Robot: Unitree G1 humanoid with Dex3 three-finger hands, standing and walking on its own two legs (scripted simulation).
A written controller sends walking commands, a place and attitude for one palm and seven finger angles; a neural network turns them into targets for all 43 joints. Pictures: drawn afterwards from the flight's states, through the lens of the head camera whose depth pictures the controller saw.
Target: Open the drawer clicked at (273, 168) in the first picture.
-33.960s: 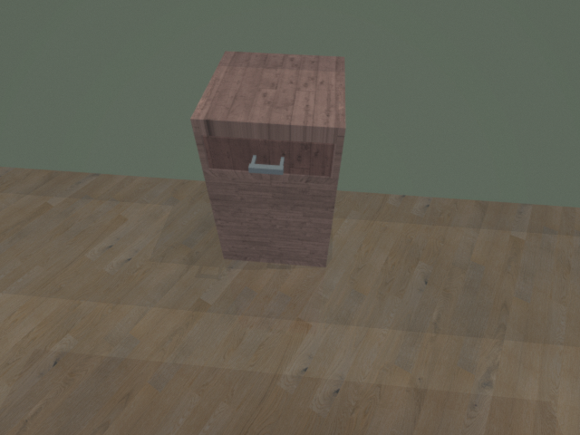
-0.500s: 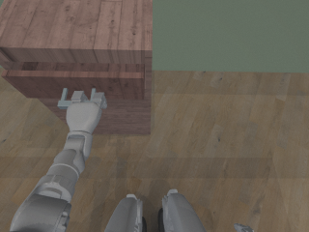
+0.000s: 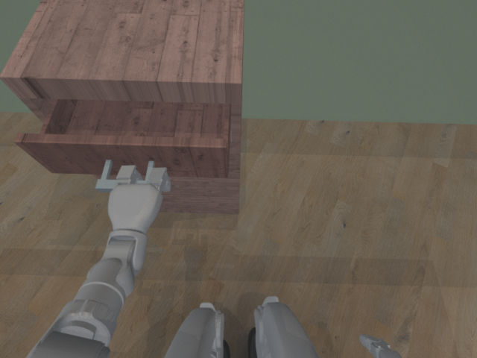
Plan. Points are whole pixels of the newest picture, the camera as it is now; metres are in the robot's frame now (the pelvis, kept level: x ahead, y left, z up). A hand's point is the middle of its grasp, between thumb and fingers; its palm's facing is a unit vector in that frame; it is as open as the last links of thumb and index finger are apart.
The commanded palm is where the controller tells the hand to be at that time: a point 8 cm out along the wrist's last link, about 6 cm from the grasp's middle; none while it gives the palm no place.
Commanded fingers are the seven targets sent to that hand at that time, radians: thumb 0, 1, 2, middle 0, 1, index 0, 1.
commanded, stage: pull the drawer open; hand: left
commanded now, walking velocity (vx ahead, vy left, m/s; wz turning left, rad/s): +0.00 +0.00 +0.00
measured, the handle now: (127, 176) +0.44 +0.23 -0.06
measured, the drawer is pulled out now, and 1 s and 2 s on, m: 0.10 0.18 0.27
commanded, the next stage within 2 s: none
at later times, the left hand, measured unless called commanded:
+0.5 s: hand (143, 233) +0.34 +0.19 -0.08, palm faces -0.06 -0.07 -1.00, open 5.5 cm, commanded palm +0.30 +0.19 -0.03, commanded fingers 0.00 0.90 0.90 -0.40 -1.35 -0.40 -1.35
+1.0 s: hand (139, 256) +0.29 +0.19 -0.08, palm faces -0.07 -0.08 -0.99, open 5.5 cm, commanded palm +0.25 +0.20 -0.03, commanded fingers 0.00 0.90 0.90 -0.40 -1.35 -0.40 -1.35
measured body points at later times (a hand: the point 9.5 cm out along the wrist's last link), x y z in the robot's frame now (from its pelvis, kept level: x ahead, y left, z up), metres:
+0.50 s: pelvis +0.00 +0.00 +0.00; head +0.12 -0.01 +0.43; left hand +0.33 +0.19 -0.03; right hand +0.13 -0.25 -0.14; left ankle +0.00 +0.07 -0.60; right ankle +0.04 -0.07 -0.60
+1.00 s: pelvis +0.01 -0.01 +0.00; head +0.12 -0.02 +0.44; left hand +0.29 +0.19 -0.03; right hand +0.17 -0.25 -0.13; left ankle +0.00 +0.07 -0.60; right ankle +0.04 -0.07 -0.60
